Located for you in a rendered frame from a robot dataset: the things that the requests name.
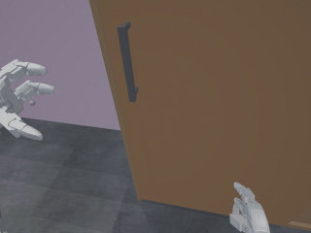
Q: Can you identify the left robot hand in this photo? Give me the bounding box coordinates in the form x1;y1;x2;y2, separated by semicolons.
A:
0;59;56;141

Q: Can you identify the right robot hand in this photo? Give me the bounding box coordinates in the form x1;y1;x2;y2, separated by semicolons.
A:
229;182;270;233

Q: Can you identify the handle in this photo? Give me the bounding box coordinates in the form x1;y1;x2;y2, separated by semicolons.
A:
117;21;139;103

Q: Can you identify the wardrobe door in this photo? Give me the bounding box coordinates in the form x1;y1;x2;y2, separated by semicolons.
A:
97;0;311;226
293;208;311;224

